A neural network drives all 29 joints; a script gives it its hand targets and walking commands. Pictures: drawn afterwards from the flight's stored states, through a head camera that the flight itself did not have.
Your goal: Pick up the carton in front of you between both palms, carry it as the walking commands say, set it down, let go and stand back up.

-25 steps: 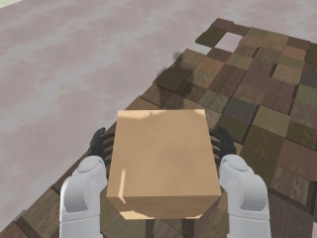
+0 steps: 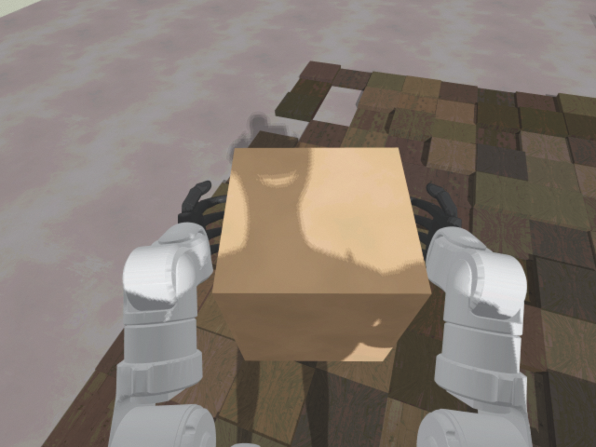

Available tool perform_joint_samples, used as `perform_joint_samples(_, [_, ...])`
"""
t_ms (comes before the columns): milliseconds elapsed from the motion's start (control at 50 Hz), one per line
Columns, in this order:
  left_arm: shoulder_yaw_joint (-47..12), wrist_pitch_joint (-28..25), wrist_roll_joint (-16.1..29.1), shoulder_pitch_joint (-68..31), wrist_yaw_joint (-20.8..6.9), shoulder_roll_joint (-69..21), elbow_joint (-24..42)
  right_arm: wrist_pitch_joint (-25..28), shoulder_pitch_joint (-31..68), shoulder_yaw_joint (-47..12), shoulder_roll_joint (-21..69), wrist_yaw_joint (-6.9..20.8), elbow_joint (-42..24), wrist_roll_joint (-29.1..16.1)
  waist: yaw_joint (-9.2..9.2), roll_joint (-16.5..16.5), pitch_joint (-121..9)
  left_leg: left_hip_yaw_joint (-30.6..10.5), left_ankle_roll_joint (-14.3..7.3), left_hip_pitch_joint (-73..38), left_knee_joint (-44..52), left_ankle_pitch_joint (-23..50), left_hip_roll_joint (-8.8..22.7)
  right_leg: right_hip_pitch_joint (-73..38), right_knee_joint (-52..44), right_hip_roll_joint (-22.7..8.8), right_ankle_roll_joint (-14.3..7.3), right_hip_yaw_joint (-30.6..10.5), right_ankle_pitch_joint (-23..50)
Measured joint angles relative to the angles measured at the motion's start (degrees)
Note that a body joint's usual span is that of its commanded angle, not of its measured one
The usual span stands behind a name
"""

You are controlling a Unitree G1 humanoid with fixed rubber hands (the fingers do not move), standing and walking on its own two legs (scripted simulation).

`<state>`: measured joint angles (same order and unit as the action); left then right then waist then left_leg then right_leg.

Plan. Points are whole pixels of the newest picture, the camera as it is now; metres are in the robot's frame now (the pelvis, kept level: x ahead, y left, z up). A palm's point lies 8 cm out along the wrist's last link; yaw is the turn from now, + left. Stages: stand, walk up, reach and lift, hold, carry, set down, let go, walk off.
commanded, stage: carry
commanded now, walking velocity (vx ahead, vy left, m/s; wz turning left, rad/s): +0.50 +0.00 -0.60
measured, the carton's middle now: (314, 263) +0.36 +0.02 +0.06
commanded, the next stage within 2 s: none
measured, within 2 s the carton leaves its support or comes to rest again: neither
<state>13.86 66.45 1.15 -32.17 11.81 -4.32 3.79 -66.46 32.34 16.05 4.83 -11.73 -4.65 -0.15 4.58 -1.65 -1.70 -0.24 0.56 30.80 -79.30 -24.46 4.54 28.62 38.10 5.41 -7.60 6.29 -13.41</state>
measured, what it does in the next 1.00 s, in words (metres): walks ahead, turning right: left foot, then right foot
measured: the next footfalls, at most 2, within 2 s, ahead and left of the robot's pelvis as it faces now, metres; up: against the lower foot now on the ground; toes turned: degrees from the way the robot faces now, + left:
left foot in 0.36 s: +0.41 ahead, +0.10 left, +0.00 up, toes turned -12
right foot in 0.76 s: +0.55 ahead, -0.21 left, +0.01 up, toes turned -31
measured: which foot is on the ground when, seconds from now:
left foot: up 0.00-0.34, down 0.36-0.76, up 0.78-1.00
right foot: down 0.00-0.36, up 0.38-0.74, down 0.76-1.00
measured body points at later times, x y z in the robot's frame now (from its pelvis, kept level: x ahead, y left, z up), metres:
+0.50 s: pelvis +0.30 +0.02 +0.02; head +0.36 +0.01 +0.46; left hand +0.69 +0.04 +0.12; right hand +0.58 -0.24 +0.13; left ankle +0.37 +0.10 -0.71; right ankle +0.18 -0.05 -0.61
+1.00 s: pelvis +0.54 -0.12 +0.04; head +0.59 -0.15 +0.49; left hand +0.91 -0.08 +0.10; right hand +0.82 -0.37 +0.10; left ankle +0.62 +0.02 -0.64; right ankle +0.51 -0.18 -0.70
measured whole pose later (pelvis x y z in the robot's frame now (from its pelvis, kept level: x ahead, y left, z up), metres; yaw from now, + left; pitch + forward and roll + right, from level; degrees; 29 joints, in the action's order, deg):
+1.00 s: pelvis +0.54 -0.12 +0.04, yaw -19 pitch +5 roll +0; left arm 16.1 59.7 -4.5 -21.8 7.9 -9.9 5.5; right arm -60.3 25.2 14.7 7.5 -8.1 -2.3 1.7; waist -0.2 -1.5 1.0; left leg 1.7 0.1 35.3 -56.4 -15.4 5.3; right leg 16.2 24.9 -1.3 -3.9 12.6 -13.7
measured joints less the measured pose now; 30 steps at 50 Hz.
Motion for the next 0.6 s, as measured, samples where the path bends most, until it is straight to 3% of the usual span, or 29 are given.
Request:
perform_joint_samples(80, [2.22, -1.41, 0.1, -2.05, -1.01, -0.04, -1.91, 1.29, 1.1, 1.87, 2.4, 1.3, 0.05, 2.38, 0.08, 0.76, 1.36, -1.07, 0.77, 10.64, 4.53, 1.55, 0.53, -4.1, -4.5, 1.52, -0.58, -2.96, -0.68])
perform_joint_samples(140, [2.66, -2.79, -0.88, -1.31, -2.15, -0.85, -2.3, 2.57, -0.82, 1.9, 3.5, 1.85, -0.93, 3.6, -0.6, 1.07, 1.12, -1.0, 1.96, 14.15, 13.06, 4.11, 0.92, -7.61, -7.59, 1.83, -0.25, -5.51, -1.8])
perform_joint_samples(220, [2.27, -4.05, -2.39, 1.48, -3.55, -2.62, -0.58, 3.71, -4.88, 1.18, 4.25, 2.41, -3.68, 3.87, -1.41, 1.22, 0.65, -0.61, 2.51, 13.86, 25.56, 11.51, 0.46, -12.51, -10.43, 1.93, 0.61, -9.43, -4.25])
perform_joint_samples(320, [0.24, -5.03, -2.78, 5.23, -3.86, -3.94, 4.7, 4.64, -8.84, -0.41, 3.9, 2.55, -8.72, 2.27, -1.82, 1.37, 0.29, 0.94, 1.15, 6.9, 42.57, 16.3, -2.68, -17.56, -8.36, 2.06, 1.6, -13.88, -10.86])
perform_joint_samples(360, [-0.07, -4.8, -2.13, 6.2, -3.63, -2.94, 7.53, 5.29, -8.42, -1.59, 4.05, 2.53, -9.19, 1.91, -2.45, 1.86, 0.41, 2.7, -0.65, 1.76, 48.93, 21.47, -3.58, -16.72, -0.23, 2.04, 2.03, -13.31, -14.34])
perform_joint_samples(420, [-0.24, -4.57, -0.07, 6.03, -3.4, -0.02, 9.06, 6.26, -6.78, -3.45, 4.1, 1.71, -8.52, 1.72, -4.58, 3.7, 1.74, 5.38, -2.47, 0.66, 43.36, 14.86, -3.5, -7.75, 23.84, 1.14, 3.98, -10.52, -14.92])
perform_joint_samples(460, [-0.14, -3.61, 0.83, 5.8, -2.77, 0.29, 10.12, 5.52, -6.65, -3.91, 3.7, 1.05, -9.32, 0.91, -5.68, 3.58, 2.25, 6.34, -2.52, -1.98, 43.75, 11.64, -2.86, -2.08, 32.82, -0.05, 4.31, -8.22, -13.23])
perform_joint_samples(500, [0.01, -2.73, 0.97, 5.21, -2.33, -0.19, 11.27, 4.8, -6.67, -3.79, 3.25, 0.63, -10.66, -0.07, -6.48, 3.52, 2.55, 7.44, -1.81, -5.15, 45.64, 10.83, -2.08, 2.29, 33.0, -1.89, 4.74, -6.64, -11.64])
perform_joint_samples(600, [0.03, -1.44, -1.25, 3.78, -1.89, -1.2, 11.95, 3.28, -5.67, -3.16, 2.36, 0.45, -11.36, -0.92, -8.08, 3.25, 1.34, 10.49, -1.74, -13.22, 50.3, 7.39, -0.1, 9.18, 19.34, -5.15, 5.56, -4.63, -9.78])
